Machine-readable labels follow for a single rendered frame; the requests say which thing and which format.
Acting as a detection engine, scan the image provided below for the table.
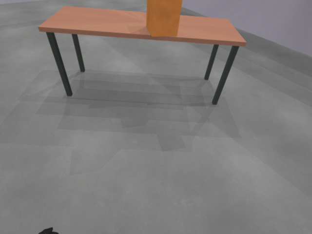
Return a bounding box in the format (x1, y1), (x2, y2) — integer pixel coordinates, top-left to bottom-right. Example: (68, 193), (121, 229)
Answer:
(38, 6), (247, 105)

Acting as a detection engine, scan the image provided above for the carton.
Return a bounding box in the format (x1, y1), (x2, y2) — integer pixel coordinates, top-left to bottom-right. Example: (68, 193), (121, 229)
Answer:
(146, 0), (182, 37)

